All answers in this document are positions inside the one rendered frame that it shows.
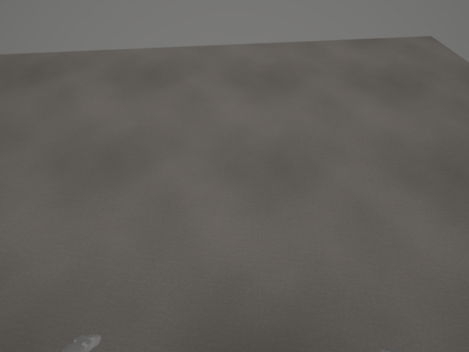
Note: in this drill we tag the robot left hand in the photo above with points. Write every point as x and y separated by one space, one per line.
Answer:
83 343

